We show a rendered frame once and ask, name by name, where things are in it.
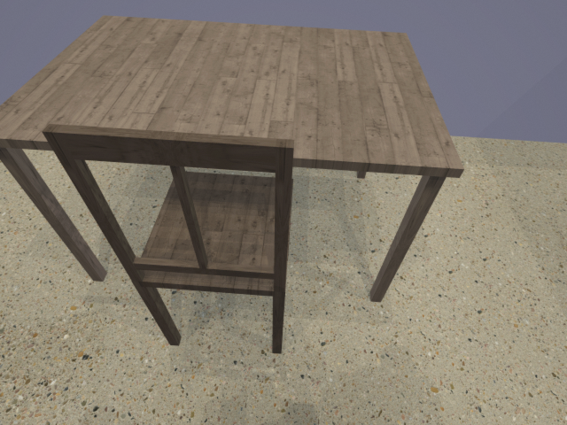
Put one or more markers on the table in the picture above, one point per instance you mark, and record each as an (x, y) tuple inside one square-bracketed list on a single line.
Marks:
[(351, 100)]

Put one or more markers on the chair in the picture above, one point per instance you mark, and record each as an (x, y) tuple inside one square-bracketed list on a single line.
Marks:
[(215, 232)]

